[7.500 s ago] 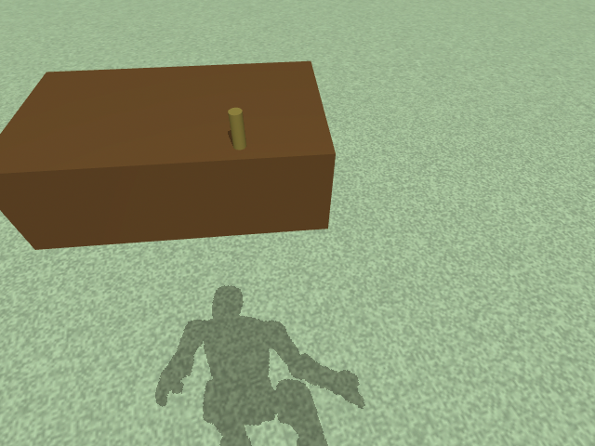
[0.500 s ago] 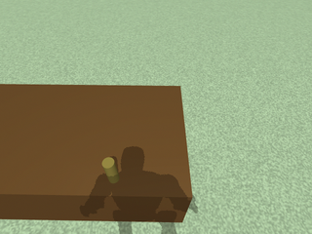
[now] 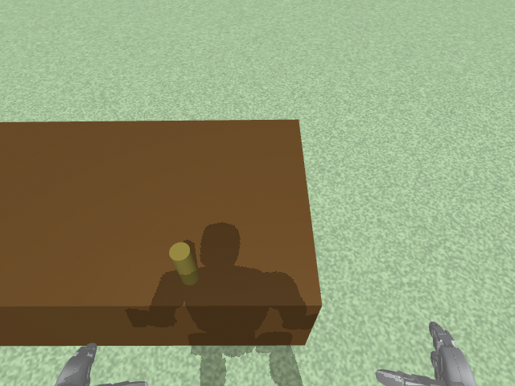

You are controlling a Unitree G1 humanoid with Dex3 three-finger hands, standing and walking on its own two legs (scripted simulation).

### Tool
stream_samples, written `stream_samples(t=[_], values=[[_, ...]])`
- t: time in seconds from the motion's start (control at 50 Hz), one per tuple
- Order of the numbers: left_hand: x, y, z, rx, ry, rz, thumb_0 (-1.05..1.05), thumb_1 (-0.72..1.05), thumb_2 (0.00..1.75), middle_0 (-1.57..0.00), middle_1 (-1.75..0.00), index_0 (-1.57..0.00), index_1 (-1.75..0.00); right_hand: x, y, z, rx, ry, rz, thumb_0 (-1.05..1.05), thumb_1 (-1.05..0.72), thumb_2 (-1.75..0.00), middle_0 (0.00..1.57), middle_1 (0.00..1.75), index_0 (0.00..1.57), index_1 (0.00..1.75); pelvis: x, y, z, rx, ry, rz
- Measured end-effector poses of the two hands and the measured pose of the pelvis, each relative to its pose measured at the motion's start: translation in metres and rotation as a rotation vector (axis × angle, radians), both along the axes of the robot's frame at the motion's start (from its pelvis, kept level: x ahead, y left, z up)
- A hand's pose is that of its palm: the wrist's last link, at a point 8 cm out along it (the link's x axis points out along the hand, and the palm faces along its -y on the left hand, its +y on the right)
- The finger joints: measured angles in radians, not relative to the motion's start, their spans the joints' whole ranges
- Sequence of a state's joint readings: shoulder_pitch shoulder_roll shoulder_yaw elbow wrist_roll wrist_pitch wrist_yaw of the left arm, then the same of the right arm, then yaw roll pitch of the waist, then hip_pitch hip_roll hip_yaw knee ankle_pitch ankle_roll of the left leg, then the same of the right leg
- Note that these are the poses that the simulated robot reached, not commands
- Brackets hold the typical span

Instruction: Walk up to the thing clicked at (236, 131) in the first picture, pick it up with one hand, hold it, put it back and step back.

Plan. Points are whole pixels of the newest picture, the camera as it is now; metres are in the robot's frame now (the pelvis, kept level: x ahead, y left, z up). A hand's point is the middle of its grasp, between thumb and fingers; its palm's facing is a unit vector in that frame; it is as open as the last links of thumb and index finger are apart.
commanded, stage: go down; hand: left
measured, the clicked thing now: (185, 264) +0.45 +0.19 -0.27
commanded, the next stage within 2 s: none
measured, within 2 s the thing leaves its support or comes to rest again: neither
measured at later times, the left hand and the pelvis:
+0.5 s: hand (104, 377) +0.18 +0.26 -0.12, palm faces +0.07 -0.95 -0.32, open 17.3 cm; pelvis +0.02 +0.01 -0.01, yaw +0 degrees
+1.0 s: hand (88, 378) +0.17 +0.28 -0.10, palm faces +0.12 -0.94 -0.32, open 17.2 cm; pelvis +0.02 +0.00 -0.03, yaw +1 degrees
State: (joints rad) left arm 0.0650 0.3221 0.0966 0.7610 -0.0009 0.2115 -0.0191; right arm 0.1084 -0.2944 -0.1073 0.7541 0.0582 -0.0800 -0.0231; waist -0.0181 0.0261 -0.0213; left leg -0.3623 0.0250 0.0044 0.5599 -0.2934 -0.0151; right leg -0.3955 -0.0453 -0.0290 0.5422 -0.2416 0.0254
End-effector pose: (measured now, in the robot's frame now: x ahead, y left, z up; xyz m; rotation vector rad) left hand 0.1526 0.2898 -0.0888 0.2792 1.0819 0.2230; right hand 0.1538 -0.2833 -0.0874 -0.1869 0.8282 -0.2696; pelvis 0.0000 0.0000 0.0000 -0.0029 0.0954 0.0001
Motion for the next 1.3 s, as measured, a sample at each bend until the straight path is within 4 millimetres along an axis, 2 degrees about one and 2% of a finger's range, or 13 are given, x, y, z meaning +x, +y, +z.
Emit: stream_samples(t=[0.18, 0.28, 0.36, 0.52, 0.78, 1.06, 1.16, 1.3], values=[[-0.007, 0.010, -0.004, -0.003, 0.028, 0.003, 0.00, -0.22, 0.10, -0.07, -0.02, -0.07, -0.03, -0.017, 0.010, -0.010, -0.007, 0.049, -0.009, 0.00, 0.27, -0.12, 0.06, 0.06, 0.06, 0.06, 0.006, 0.006, -0.007, -0.006, 0.023, 0.000], [0.004, 0.013, -0.002, 0.013, -0.011, 0.000, 0.00, -0.42, 0.06, -0.08, -0.03, -0.08, -0.04, -0.008, 0.013, -0.010, -0.033, 0.019, -0.005, 0.00, 0.39, -0.08, 0.06, 0.05, 0.06, 0.05, 0.010, 0.010, -0.010, -0.009, 0.031, 0.001], [0.010, 0.013, 0.001, 0.004, -0.027, 0.006, -0.01, -0.50, 0.04, -0.08, -0.03, -0.08, -0.04, 0.005, 0.017, -0.005, -0.038, -0.029, 0.002, -0.01, 0.45, -0.06, 0.06, 0.05, 0.06, 0.05, 0.016, 0.012, -0.012, -0.012, 0.035, 0.003], [0.013, 0.016, 0.004, -0.011, -0.033, 0.016, -0.01, -0.51, 0.02, -0.09, -0.03, -0.09, -0.04, 0.017, 0.024, 0.000, -0.030, -0.071, 0.027, -0.01, 0.50, -0.05, 0.06, 0.05, 0.06, 0.05, 0.025, 0.012, -0.014, -0.015, 0.042, 0.010], [0.011, 0.025, 0.013, -0.001, -0.069, 0.024, -0.01, -0.50, 0.03, -0.08, -0.03, -0.08, -0.04, 0.014, 0.026, 0.006, -0.032, -0.110, 0.055, -0.01, 0.53, -0.04, 0.06, 0.05, 0.06, 0.05, 0.023, 0.008, -0.020, -0.016, 0.054, 0.016], [0.004, 0.037, 0.026, 0.000, -0.146, 0.030, -0.01, -0.50, 0.06, -0.07, -0.03, -0.07, -0.04, 0.012, 0.032, 0.021, -0.038, -0.208, 0.084, -0.01, 0.54, -0.04, 0.06, 0.05, 0.06, 0.05, 0.018, 0.002, -0.027, -0.015, 0.054, 0.024], [0.020, 0.047, 0.034, -0.005, -0.227, 0.036, -0.01, -0.52, 0.07, -0.07, -0.03, -0.06, -0.05, 0.011, 0.038, 0.025, -0.043, -0.246, 0.103, -0.01, 0.54, -0.04, 0.06, 0.05, 0.06, 0.05, 0.013, 0.000, -0.030, -0.015, 0.051, 0.032], [0.067, 0.072, 0.057, -0.015, -0.371, 0.015, -0.01, -0.53, 0.08, -0.06, -0.04, -0.06, -0.05, 0.000, 0.038, 0.025, -0.060, -0.254, 0.098, -0.01, 0.54, -0.05, 0.06, 0.05, 0.06, 0.05, 0.005, 0.000, -0.033, -0.019, 0.053, 0.033]])
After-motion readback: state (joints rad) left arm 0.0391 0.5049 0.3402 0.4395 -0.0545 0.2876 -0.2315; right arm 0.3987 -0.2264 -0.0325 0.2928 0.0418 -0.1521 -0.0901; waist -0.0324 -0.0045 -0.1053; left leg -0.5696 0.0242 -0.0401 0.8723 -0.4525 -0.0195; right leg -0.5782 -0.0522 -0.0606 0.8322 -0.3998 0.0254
